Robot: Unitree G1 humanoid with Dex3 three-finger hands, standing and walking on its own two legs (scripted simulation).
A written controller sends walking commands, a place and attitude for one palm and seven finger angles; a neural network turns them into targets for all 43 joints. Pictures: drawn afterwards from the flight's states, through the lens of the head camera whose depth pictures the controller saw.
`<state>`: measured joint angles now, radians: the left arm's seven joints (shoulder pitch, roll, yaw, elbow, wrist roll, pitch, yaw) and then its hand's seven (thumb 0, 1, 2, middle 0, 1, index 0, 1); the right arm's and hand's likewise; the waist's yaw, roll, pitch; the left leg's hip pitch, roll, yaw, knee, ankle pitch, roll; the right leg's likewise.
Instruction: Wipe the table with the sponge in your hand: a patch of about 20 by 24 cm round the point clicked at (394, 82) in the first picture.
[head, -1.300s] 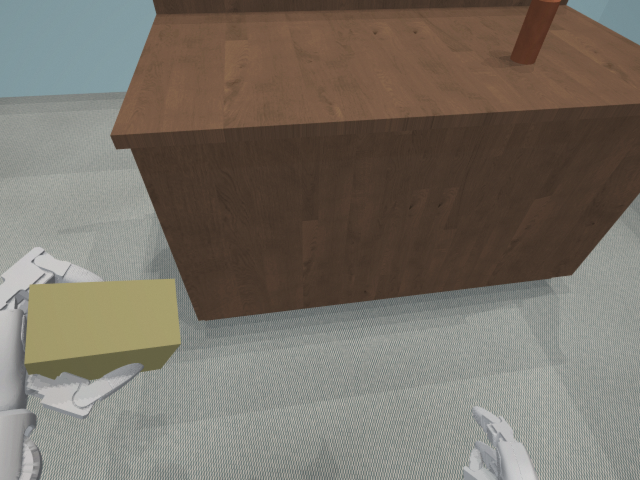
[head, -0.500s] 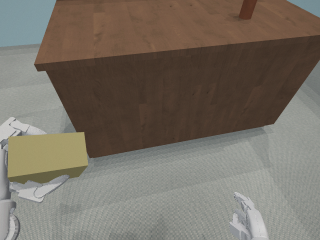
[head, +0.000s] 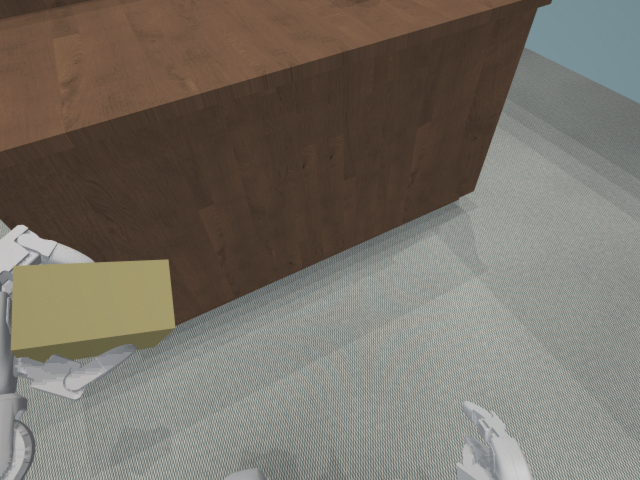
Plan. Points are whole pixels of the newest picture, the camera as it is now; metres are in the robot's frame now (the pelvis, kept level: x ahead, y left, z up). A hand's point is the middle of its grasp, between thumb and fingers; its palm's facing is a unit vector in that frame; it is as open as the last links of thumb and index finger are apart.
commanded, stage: walk to a spot facing it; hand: left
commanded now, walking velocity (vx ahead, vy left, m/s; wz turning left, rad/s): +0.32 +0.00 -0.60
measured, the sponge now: (118, 311) +0.23 +0.21 +0.16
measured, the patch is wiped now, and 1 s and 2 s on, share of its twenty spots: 0.00 0.00 0.00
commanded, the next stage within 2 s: turn to face it in 0.92 s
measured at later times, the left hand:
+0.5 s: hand (189, 217) +0.32 +0.17 +0.19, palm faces +0.20 -0.89 -0.41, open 10.5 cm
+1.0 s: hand (324, 137) +0.44 +0.04 +0.21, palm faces +0.09 -0.88 -0.48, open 10.5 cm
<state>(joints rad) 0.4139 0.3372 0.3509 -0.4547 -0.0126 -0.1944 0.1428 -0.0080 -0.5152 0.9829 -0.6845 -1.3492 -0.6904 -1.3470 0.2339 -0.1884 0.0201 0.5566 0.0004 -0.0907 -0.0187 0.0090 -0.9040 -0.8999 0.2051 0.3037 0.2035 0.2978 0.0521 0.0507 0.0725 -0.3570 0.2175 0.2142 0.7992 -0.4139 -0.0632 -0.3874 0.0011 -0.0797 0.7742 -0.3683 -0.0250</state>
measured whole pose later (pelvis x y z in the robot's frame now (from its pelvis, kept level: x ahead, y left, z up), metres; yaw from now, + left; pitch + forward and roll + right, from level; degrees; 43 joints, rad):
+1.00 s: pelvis +0.16 -0.11 +0.02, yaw -19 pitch -1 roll +1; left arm 0.53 0.41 0.40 -0.60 -0.01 -0.25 0.16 -0.01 -0.52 0.99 -0.69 -1.35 -0.70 -1.35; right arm 0.23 -0.25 -0.04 0.59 0.00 -0.05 -0.06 0.01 -0.91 -0.90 0.20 0.30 0.20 0.30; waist -0.02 -0.03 0.09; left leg -0.45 0.09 0.15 0.67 -0.25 -0.01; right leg -0.19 -0.03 -0.16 0.56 -0.35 -0.05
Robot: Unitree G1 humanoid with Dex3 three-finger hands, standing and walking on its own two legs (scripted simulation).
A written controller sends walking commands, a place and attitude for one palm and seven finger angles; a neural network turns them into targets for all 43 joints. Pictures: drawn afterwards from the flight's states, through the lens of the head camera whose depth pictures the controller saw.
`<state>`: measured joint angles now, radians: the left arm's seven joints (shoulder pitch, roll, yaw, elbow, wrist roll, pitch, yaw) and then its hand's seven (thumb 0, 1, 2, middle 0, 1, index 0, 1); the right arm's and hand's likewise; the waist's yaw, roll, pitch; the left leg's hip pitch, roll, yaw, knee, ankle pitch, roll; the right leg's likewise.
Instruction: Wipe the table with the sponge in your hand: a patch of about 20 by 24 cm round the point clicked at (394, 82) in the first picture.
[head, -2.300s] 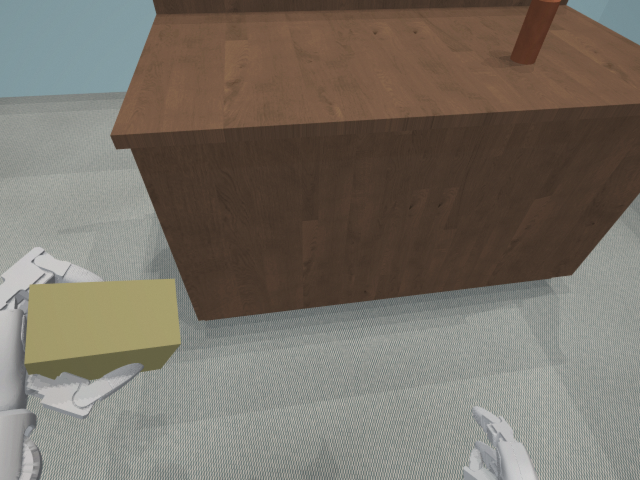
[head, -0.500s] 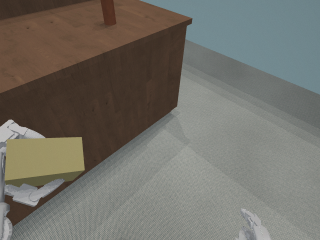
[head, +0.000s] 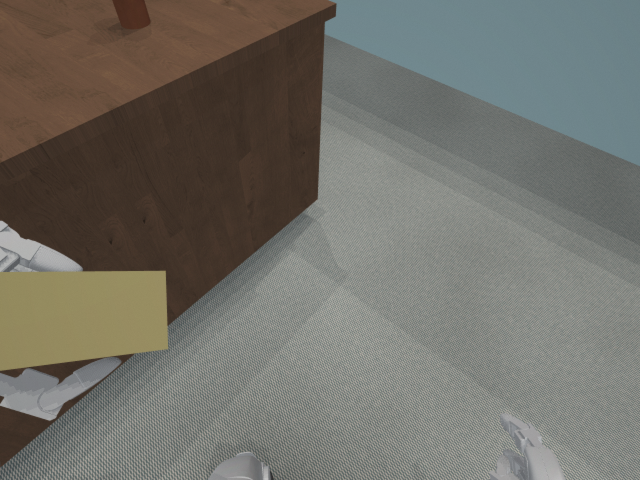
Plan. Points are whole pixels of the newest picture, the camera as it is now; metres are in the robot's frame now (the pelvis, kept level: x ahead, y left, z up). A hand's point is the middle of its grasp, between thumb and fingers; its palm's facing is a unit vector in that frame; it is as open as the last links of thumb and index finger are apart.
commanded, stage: turn to face it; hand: left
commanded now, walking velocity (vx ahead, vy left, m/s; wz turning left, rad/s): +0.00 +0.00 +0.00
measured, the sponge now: (102, 319) +0.23 +0.20 +0.16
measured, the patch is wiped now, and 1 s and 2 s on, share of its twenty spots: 0.00 0.00 0.00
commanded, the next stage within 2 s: take the last steps up to it in 0.70 s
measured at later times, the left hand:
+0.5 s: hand (87, 309) +0.23 +0.21 +0.17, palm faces +0.59 -0.67 -0.46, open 10.5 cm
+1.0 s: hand (88, 407) +0.15 +0.18 +0.17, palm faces +0.71 -0.53 -0.45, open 10.5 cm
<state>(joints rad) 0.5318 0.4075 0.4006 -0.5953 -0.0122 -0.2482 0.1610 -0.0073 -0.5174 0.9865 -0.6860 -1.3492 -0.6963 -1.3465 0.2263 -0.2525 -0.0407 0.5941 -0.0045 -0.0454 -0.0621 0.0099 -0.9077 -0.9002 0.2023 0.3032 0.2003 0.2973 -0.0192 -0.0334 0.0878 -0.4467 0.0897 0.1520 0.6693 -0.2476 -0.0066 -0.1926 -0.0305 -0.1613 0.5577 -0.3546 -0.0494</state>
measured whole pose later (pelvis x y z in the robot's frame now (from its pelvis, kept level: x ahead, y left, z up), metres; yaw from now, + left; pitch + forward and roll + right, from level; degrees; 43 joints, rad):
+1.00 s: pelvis +0.07 -0.12 -0.01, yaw +24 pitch -2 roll +0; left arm 0.47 0.37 0.35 -0.52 -0.01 -0.18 0.15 -0.01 -0.52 0.99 -0.68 -1.35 -0.70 -1.35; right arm 0.22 -0.17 0.02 0.60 0.01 -0.10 -0.04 0.01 -0.90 -0.90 0.21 0.30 0.21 0.30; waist 0.05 0.04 0.05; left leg -0.36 0.07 0.02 0.71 -0.38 -0.01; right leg -0.29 -0.06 -0.12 0.61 -0.32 0.03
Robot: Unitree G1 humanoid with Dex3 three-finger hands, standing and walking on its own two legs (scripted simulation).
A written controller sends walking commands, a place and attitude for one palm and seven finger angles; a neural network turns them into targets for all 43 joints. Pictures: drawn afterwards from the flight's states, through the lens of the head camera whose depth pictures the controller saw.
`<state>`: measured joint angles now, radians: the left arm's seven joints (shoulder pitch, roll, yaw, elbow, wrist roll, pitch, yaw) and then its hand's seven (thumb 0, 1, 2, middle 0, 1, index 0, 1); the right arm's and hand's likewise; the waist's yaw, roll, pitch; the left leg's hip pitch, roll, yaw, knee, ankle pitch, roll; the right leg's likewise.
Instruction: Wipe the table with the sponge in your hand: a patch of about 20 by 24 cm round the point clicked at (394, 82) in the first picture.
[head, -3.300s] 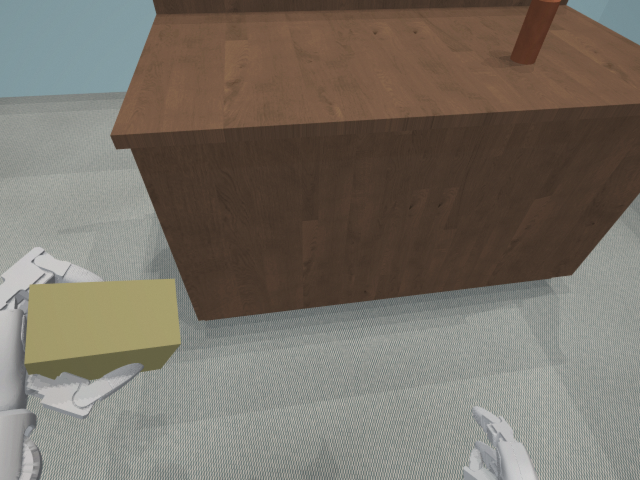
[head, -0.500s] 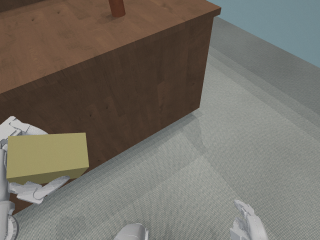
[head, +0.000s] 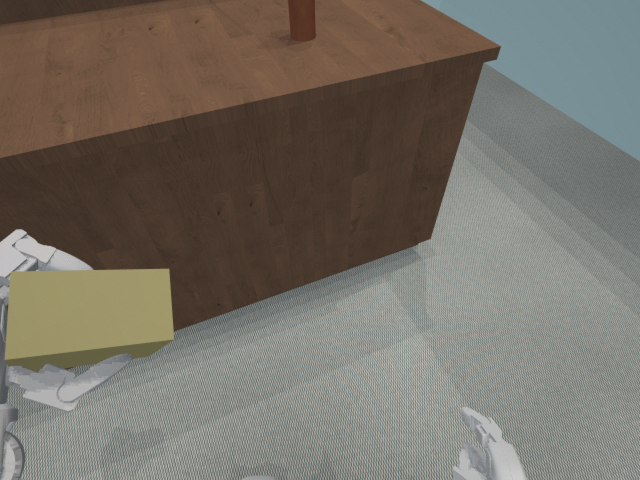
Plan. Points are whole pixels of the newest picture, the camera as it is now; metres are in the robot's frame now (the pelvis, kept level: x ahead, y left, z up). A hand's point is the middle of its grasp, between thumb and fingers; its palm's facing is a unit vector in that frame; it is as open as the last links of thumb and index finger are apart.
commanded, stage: take the last steps up to it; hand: left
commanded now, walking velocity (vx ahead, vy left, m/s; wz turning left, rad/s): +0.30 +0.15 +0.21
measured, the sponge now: (114, 319) +0.22 +0.21 +0.16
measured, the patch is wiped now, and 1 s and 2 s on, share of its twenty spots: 0.00 0.00 0.00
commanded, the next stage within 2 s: none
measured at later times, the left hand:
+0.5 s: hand out of the picture +0.20 +0.31 +0.18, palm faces +0.53 -0.77 -0.37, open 10.5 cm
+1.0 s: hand (38, 249) +0.27 +0.31 +0.19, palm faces +0.46 -0.77 -0.44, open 10.5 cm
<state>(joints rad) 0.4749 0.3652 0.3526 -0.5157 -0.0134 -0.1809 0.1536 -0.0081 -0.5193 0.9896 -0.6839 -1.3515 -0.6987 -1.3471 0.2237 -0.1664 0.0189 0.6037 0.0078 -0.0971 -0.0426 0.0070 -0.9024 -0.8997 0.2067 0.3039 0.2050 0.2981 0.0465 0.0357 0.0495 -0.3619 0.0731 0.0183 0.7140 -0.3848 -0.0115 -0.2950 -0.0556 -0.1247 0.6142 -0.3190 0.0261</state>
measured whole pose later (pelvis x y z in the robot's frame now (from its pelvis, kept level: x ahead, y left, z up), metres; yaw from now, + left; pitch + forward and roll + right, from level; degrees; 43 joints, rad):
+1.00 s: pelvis +0.09 +0.06 +0.02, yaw +5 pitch +0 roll +2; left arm 0.51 0.36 0.35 -0.55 0.00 -0.24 0.16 -0.01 -0.52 0.99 -0.68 -1.35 -0.70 -1.35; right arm 0.21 -0.26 -0.04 0.61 -0.01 -0.07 -0.07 0.01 -0.91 -0.90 0.20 0.30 0.20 0.30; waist 0.01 -0.04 0.08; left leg -0.39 0.08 0.13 0.63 -0.28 -0.01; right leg -0.20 -0.09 -0.15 0.52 -0.30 -0.01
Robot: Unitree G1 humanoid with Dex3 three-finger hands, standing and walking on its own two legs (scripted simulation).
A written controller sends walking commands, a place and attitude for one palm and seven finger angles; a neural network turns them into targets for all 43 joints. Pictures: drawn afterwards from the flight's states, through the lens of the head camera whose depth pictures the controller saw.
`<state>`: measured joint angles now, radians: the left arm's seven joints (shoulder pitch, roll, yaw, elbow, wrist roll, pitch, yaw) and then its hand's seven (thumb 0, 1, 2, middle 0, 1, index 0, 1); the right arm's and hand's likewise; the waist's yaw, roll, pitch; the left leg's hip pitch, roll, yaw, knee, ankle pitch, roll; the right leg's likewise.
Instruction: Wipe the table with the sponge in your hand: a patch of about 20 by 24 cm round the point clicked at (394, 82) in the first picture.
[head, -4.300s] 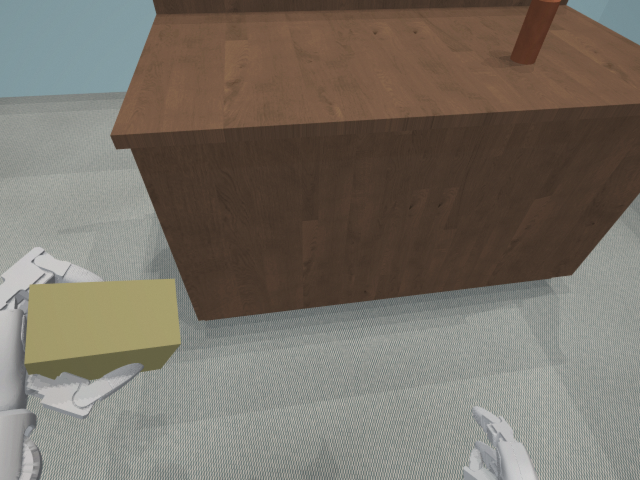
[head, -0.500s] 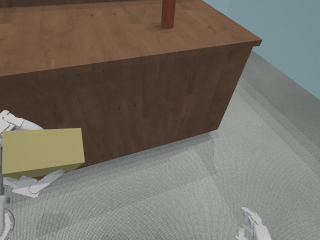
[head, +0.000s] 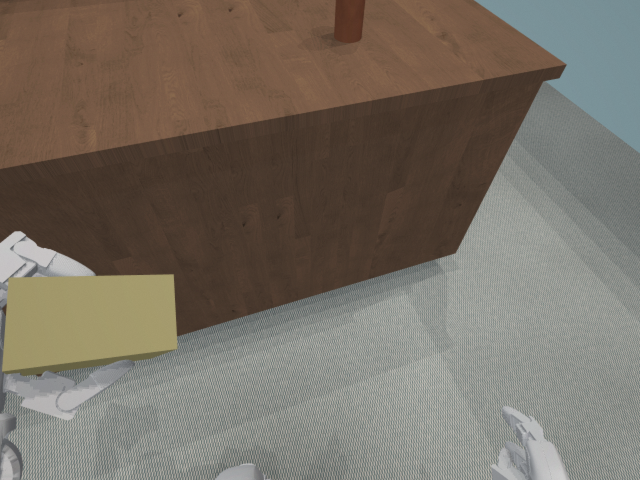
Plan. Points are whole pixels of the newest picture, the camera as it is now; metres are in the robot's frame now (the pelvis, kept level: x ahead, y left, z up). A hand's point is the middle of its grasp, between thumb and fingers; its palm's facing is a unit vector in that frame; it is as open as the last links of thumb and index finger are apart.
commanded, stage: take the last steps up to it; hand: left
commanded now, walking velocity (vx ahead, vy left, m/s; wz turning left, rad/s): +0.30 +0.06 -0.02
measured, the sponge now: (115, 324) +0.22 +0.20 +0.15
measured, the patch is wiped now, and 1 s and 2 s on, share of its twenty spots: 0.00 0.00 0.00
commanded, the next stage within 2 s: come to a stop and stand still in 1.54 s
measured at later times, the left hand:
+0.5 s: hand (115, 234) +0.31 +0.23 +0.16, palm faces +0.42 -0.79 -0.45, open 10.5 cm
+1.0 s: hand (142, 155) +0.42 +0.24 +0.18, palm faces +0.36 -0.83 -0.43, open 10.5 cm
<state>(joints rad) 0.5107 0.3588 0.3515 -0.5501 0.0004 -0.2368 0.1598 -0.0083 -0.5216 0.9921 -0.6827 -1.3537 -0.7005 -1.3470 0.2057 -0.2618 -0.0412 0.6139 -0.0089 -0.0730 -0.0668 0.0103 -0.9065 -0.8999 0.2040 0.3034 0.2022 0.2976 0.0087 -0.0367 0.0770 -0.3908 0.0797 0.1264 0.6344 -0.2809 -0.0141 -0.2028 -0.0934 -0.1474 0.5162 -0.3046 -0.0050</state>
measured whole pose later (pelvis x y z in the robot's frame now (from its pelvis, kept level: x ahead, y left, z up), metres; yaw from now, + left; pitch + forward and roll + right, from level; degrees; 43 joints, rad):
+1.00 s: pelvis +0.19 +0.01 +0.00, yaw -3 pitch +0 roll -1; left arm 0.48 0.36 0.36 -0.54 -0.01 -0.23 0.15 -0.01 -0.52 0.99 -0.68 -1.36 -0.70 -1.35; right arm 0.21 -0.12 0.03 0.60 0.00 -0.12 -0.05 0.01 -0.90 -0.90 0.21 0.30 0.20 0.30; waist 0.00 0.01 0.05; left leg -0.24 0.11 0.15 0.49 -0.25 -0.01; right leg -0.43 -0.07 -0.13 0.82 -0.38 0.03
